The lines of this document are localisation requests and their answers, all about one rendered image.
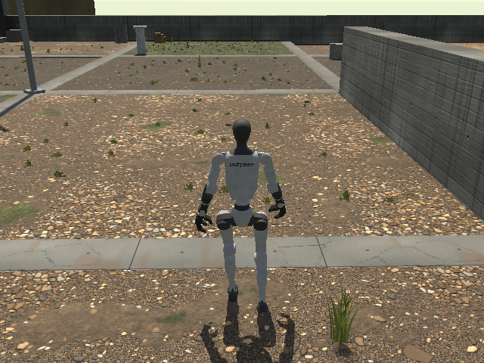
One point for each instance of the left robot upper arm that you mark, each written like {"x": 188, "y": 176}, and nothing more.
{"x": 214, "y": 170}

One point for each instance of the left robot foot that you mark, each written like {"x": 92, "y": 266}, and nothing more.
{"x": 232, "y": 296}

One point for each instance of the left robot shin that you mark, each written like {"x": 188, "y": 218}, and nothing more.
{"x": 230, "y": 268}

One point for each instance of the robot right forearm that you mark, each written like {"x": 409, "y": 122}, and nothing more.
{"x": 278, "y": 197}

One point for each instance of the right robot upper arm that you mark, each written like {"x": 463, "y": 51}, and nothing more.
{"x": 265, "y": 159}

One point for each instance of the right robot hand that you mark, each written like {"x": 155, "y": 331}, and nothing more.
{"x": 275, "y": 208}

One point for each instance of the robot left forearm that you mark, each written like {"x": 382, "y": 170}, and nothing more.
{"x": 204, "y": 203}

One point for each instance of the left robot hand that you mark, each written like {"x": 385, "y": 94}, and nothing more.
{"x": 199, "y": 220}

